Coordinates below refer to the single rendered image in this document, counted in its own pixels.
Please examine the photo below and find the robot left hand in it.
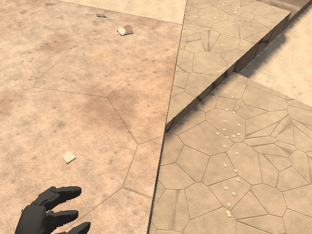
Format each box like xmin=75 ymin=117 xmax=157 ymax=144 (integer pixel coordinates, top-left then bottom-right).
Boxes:
xmin=15 ymin=186 xmax=91 ymax=234

